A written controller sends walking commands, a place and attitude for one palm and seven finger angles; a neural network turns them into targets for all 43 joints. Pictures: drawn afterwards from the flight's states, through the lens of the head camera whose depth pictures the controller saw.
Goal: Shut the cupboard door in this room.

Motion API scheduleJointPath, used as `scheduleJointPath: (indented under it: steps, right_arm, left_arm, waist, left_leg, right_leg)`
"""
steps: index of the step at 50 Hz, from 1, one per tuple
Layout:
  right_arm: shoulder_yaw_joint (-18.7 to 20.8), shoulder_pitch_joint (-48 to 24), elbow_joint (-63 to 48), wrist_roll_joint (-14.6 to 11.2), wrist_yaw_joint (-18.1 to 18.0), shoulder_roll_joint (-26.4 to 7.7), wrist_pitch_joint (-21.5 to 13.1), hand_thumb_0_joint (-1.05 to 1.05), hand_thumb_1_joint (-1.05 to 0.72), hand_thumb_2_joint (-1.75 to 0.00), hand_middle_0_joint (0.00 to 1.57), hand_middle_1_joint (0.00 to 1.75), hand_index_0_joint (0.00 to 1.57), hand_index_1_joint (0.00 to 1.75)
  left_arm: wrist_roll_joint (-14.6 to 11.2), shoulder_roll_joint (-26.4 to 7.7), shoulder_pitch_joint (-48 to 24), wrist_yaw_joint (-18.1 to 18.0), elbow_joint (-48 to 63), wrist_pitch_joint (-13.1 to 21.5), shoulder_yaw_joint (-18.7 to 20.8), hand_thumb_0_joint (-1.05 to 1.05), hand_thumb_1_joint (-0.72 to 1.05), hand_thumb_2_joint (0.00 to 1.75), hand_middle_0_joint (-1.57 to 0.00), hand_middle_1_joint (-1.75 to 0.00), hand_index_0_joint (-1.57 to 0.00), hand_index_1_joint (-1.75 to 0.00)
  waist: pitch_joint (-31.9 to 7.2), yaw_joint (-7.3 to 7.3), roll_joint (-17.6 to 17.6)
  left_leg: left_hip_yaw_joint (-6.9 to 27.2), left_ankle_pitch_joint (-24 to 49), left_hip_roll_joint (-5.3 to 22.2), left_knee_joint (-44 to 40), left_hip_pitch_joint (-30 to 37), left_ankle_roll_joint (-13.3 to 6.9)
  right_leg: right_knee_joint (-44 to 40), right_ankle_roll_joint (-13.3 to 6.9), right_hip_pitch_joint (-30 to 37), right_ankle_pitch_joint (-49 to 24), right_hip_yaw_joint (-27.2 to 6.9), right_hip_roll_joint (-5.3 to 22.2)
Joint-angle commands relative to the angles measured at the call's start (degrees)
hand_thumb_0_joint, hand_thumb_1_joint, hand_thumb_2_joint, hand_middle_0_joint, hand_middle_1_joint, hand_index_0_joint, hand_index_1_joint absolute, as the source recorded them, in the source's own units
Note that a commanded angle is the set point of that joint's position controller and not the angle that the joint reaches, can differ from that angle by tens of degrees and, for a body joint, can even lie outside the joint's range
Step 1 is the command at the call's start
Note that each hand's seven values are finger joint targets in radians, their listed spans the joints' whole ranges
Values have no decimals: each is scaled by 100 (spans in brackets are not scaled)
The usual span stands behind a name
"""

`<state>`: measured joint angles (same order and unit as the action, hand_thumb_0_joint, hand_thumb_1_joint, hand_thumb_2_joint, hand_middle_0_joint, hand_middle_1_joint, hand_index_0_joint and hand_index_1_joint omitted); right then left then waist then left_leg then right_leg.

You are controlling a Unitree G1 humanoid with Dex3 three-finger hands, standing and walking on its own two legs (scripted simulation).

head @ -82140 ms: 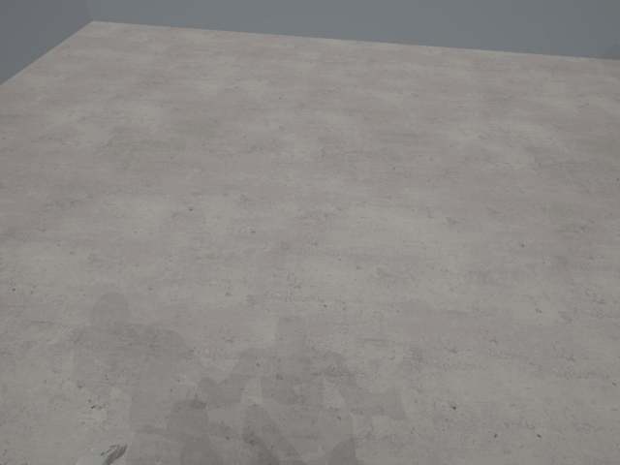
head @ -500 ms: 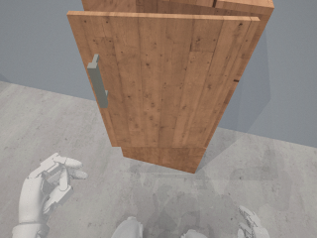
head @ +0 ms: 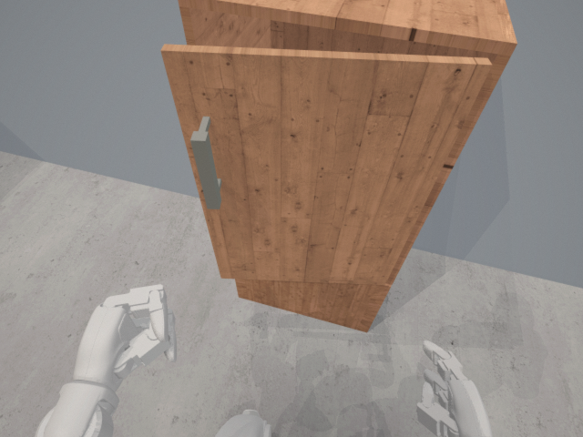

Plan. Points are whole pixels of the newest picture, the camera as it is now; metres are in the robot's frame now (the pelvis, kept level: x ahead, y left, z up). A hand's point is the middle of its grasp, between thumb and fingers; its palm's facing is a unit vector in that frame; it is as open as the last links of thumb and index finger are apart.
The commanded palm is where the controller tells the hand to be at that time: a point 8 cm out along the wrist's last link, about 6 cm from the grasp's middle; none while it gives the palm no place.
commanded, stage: raise the hand and make a fist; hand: left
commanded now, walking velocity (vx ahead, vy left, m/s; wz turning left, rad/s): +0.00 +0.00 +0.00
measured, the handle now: (210, 164) +0.49 +0.18 +0.08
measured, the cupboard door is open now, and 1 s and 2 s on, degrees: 14 14 14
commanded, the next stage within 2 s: bring the fist close to the handle in 0.52 s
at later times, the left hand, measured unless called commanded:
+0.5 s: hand (165, 315) +0.24 +0.17 +0.09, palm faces +0.10 -0.99 -0.05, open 3.1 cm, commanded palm +0.20 +0.21 +0.09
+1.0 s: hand (207, 279) +0.29 +0.14 +0.08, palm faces -0.04 -1.00 -0.02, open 3.1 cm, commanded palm +0.27 +0.20 +0.09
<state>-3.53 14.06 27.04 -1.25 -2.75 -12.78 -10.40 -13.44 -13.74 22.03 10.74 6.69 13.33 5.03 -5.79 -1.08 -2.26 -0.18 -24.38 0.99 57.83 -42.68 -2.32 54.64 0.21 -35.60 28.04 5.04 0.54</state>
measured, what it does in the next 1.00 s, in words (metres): stands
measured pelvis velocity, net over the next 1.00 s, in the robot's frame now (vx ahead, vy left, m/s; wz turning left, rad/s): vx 0.01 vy -0.03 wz -0.01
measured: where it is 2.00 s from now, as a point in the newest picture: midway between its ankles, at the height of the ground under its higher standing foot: outside the picture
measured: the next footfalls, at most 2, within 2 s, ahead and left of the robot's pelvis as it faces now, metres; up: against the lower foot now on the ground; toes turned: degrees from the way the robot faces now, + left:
none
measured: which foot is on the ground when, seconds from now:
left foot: down 0.00-1.00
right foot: down 0.00-1.00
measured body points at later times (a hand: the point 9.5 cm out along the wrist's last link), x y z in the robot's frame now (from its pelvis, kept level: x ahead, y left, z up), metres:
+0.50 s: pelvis +0.00 -0.03 +0.01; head +0.04 -0.03 +0.45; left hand +0.22 +0.22 +0.10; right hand +0.17 -0.26 -0.07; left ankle +0.05 +0.09 -0.68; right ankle -0.01 -0.13 -0.68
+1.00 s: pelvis +0.01 -0.03 +0.01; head +0.05 -0.04 +0.46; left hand +0.29 +0.19 +0.08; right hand +0.17 -0.27 -0.08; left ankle +0.05 +0.09 -0.68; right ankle -0.01 -0.13 -0.68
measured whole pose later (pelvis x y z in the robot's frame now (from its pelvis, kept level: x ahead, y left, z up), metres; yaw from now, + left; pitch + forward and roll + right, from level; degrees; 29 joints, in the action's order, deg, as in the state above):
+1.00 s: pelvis +0.01 -0.03 +0.01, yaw -1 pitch +9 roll -1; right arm -1.8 14.5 32.4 -1.7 -3.5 -14.5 -10.2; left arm -15.0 -13.1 6.1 12.1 -7.2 12.5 7.4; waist -5.0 0.2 -2.5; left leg -0.8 -23.0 1.6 52.9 -39.2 -0.2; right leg 52.6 -1.7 -33.9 27.9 4.2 -0.2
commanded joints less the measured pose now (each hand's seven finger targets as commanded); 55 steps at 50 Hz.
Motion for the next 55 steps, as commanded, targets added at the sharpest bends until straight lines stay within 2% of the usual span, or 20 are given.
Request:
scheduleJointPath:
  steps: [1, 3, 6, 9, 13, 15, 18, 21, 25, 28, 31, 33, 37, 40, 42, 46, 48, 50, 53, 55]
  right_arm:
    - [367, -225, -821, -24, -142, -747, -297, 0, -90, -90, 20, 30, 20, 30]
    - [350, -234, -729, 2, -126, -749, -319, 0, -90, -90, 20, 30, 20, 30]
    - [348, -235, -626, -19, -80, -775, -377, 0, -90, -90, 20, 30, 20, 30]
    - [397, -142, -604, -85, -78, -869, -407, 0, -90, -90, 20, 30, 20, 30]
    - [443, -142, -642, -89, -138, -906, -425, 0, -90, -90, 20, 30, 20, 30]
    - [439, -201, -679, -56, -137, -846, -431, 0, -90, -90, 20, 30, 20, 30]
    - [423, -236, -579, 19, -123, -781, -429, 0, -90, -90, 20, 30, 20, 30]
    - [415, -264, -500, 16, -47, -756, -458, 0, -90, -90, 20, 30, 20, 30]
    - [469, -147, -527, -56, -32, -857, -436, 0, -90, -90, 20, 30, 20, 30]
    - [494, -123, -574, -99, -95, -877, -385, 0, -90, -90, 20, 30, 20, 30]
    - [464, -206, -632, -62, -139, -824, -346, 0, -90, -90, 20, 30, 20, 30]
    - [434, -209, -498, -20, -172, -808, -324, 0, -90, -90, 20, 30, 20, 30]
    - [414, -273, -309, -14, -129, -755, -394, 0, -90, -90, 20, 30, 20, 30]
    - [453, -179, -241, -61, -110, -825, -422, 0, -90, -90, 20, 30, 20, 30]
    - [472, -97, -269, -95, -132, -880, -407, 0, -90, -90, 20, 30, 20, 30]
    - [471, -118, -315, -92, -168, -894, -310, 0, -90, -90, 20, 30, 20, 30]
    - [459, -159, -256, -52, -171, -888, -239, 0, -90, -90, 20, 30, 20, 30]
    - [455, -243, -260, -34, -129, -799, -202, 0, -90, -90, 20, 30, 20, 30]
    - [458, -233, -171, -5, -56, -791, -180, 0, -90, -90, 20, 30, 20, 30]
    - [470, -185, -120, -4, -3, -805, -161, 0, -90, -90, 20, 30, 20, 30]
  left_arm:
    - [-297, -898, -670, -211, 1672, 517, 1017, 0, 90, 90, -130, -150, -130, -150]
    - [-343, -936, -709, -346, 1595, 681, 1151, 0, 90, 90, -130, -150, -130, -150]
    - [-320, -523, -746, -257, 1221, 729, 696, 0, 90, 90, -130, -150, -130, -150]
    - [-311, -257, -339, 91, 630, 469, 279, 0, 90, 90, -130, -150, -130, -150]
    - [-333, -772, -370, 243, 776, 242, 685, 0, 90, 90, -130, -150, -130, -150]
    - [-365, -957, -625, 97, 1231, 414, 973, 0, 90, 90, -130, -150, -130, -150]
    - [-376, -1119, -771, -245, 1392, 797, 1332, 0, 90, 90, -130, -150, -130, -150]
    - [-354, -630, -741, -309, 1172, 1051, 916, 0, 90, 90, -130, -150, -130, -150]
    - [-322, -399, -361, 62, 708, 777, 426, 0, 90, 90, -130, -150, -130, -150]
    - [-327, -641, -241, 255, 634, 450, 568, 0, 90, 90, -130, -150, -130, -150]
    - [-402, -846, -645, 148, 991, 486, 930, 0, 90, 90, -130, -150, -130, -150]
    - [-417, -1149, -1224, -48, 996, 676, 1318, 0, 90, 90, -130, -150, -130, -150]
    - [-378, -691, -1846, -129, 636, 1041, 958, 0, 90, 90, -130, -150, -130, -150]
    - [-329, -535, -1831, 122, 206, 883, 603, 0, 90, 90, -130, -150, -130, -150]
    - [-302, -495, -1968, 288, 26, 614, 390, 0, 90, 90, -130, -150, -130, -150]
    - [-305, -745, -2252, 205, -138, 257, 704, 0, 90, 90, -130, -150, -130, -150]
    - [-314, -1080, -2567, -34, -307, 279, 1198, 0, 90, 90, -130, -150, -130, -150]
    - [-292, -1023, -2812, -247, -250, 465, 1325, 0, 90, 90, -130, -150, -130, -150]
    - [-167, -879, -3073, -435, -354, 724, 1153, 0, 90, 90, -130, -150, -130, -150]
    - [-55, -616, -3153, -394, -581, 797, 789, 0, 90, 90, -130, -150, -130, -150]
  waist:
    - [-1084, -62, -335]
    - [-980, -73, -302]
    - [-670, 102, -288]
    - [-470, 156, 103]
    - [-743, 17, 193]
    - [-1015, -30, 63]
    - [-1022, -103, -27]
    - [-829, 29, -159]
    - [-704, 129, 68]
    - [-750, 76, 242]
    - [-921, 20, 432]
    - [-790, 43, 376]
    - [-804, 169, -11]
    - [-966, 194, -177]
    - [-1092, 224, -66]
    - [-1238, 105, 263]
    - [-1183, 29, 423]
    - [-1316, -29, 331]
    - [-1344, 0, 25]
    - [-1304, 88, -113]
  left_leg:
    - [456, 827, -15, -1332, 1450, 181]
    - [447, 853, -19, -1325, 1394, 185]
    - [423, 649, -19, -1334, 1333, 183]
    - [361, 555, -41, -1301, 1114, 130]
    - [269, 802, -97, -1255, 1123, 100]
    - [236, 1039, -110, -1233, 1296, 103]
    - [215, 1168, -110, -1149, 1265, 123]
    - [190, 985, -116, -1081, 1200, 134]
    - [143, 869, -121, -1038, 1044, 102]
    - [147, 972, -119, -1028, 1013, 73]
    - [144, 1117, -140, -1012, 1047, 86]
    - [142, 1045, -121, -939, 946, 105]
    - [146, 996, -116, -845, 1025, 114]
    - [138, 1104, -109, -887, 1129, 102]
    - [158, 1195, -101, -961, 1247, 75]
    - [147, 1354, -111, -1085, 1298, 71]
    - [138, 1398, -109, -1110, 1233, 90]
    - [92, 1463, -121, -1161, 1295, 120]
    - [69, 1549, -106, -1171, 1430, 116]
    - [57, 1572, -95, -1167, 1502, 115]
  right_leg:
    - [-796, -213, 203, -1042, -19, -264]
    - [-824, -222, 232, -1030, -31, -282]
    - [-907, -194, 54, -884, -32, -257]
    - [-1098, -149, 117, -794, -124, -213]
    - [-1219, -130, 461, -957, -309, -145]
    - [-1136, -128, 552, -1196, -314, -137]
    - [-1008, -153, 548, -1323, -305, -171]
    - [-974, -152, 272, -1150, -300, -167]
    - [-1153, -88, 306, -1095, -444, -108]
    - [-1270, -48, 507, -1221, -588, -64]
    - [-1241, -6, 674, -1476, -633, -25]
    - [-1220, -19, 566, -1330, -663, -49]
    - [-1053, -77, 243, -1257, -591, -86]
    - [-1054, -86, 319, -1451, -577, -79]
    - [-1085, -65, 390, -1634, -523, -83]
    - [-1151, -24, 648, -1886, -514, -53]
    - [-1137, -26, 719, -1930, -513, -65]
    - [-1069, -39, 809, -2021, -501, -50]
    - [-972, -91, 678, -2043, -418, -100]
    - [-956, -105, 550, -2090, -389, -103]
